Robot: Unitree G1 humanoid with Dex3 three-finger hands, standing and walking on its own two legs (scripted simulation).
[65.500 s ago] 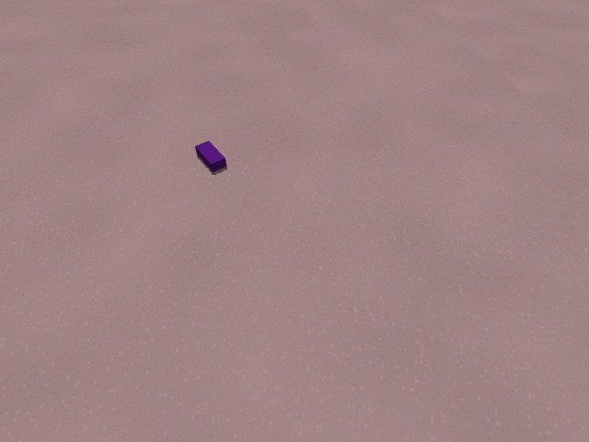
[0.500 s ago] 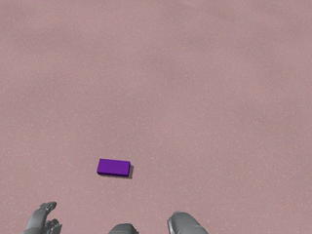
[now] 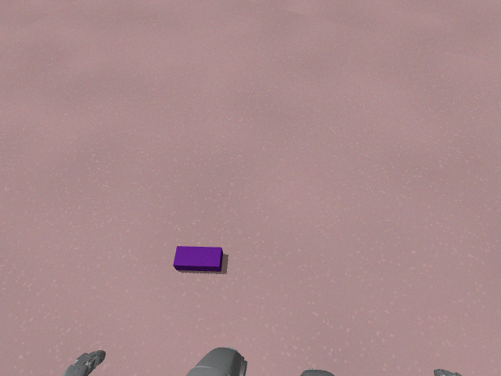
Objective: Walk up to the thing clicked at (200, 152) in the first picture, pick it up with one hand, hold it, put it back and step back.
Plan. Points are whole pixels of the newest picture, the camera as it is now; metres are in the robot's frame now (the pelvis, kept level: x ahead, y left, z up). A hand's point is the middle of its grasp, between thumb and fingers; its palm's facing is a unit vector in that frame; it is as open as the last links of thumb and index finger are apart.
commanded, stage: step back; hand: left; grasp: from above
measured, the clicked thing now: (198, 258) +0.59 +0.29 -0.74
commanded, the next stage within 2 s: none
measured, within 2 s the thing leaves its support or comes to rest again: neither
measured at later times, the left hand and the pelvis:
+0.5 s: hand out of the picture -0.06 +0.26 -0.16, palm faces +0.00 -0.91 -0.41, open 7.4 cm; pelvis -0.15 -0.02 -0.02, yaw -1 degrees
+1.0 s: hand out of the picture -0.22 +0.25 -0.15, palm faces +0.07 -0.91 -0.41, open 7.4 cm; pelvis -0.32 -0.03 -0.01, yaw +4 degrees
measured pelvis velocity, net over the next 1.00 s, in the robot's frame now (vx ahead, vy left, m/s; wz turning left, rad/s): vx -0.32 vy -0.03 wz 0.08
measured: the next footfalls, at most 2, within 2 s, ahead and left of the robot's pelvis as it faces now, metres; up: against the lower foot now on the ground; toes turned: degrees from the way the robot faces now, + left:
left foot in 0.14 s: -0.02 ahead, +0.13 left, +0.00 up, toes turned +0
right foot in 0.50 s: -0.14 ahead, -0.15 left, +0.00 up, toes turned +3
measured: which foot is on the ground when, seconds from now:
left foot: up 0.00-0.12, down 0.14-0.52, up 0.54-0.84, down 0.86-1.00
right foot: down 0.00-0.16, up 0.18-0.48, down 0.50-0.88, up 0.90-1.00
